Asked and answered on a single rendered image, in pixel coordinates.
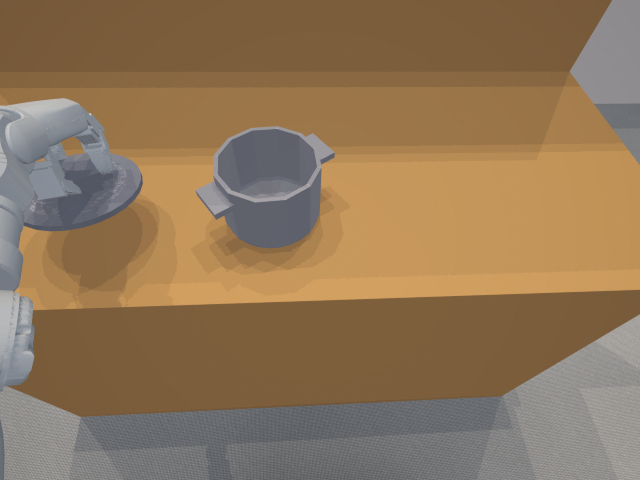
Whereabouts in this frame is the pot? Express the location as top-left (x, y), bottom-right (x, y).
top-left (195, 126), bottom-right (335, 248)

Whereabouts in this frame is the robot left upper arm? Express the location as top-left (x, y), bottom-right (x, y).
top-left (0, 290), bottom-right (35, 480)

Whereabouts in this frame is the knob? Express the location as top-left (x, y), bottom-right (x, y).
top-left (57, 153), bottom-right (104, 200)

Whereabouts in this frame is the lid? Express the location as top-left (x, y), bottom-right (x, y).
top-left (23, 153), bottom-right (143, 231)

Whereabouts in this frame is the robot left hand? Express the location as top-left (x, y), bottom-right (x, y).
top-left (7, 98), bottom-right (113, 201)

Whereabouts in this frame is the robot left forearm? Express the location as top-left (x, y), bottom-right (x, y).
top-left (0, 106), bottom-right (49, 292)

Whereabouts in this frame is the table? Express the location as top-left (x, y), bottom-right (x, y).
top-left (0, 0), bottom-right (640, 417)

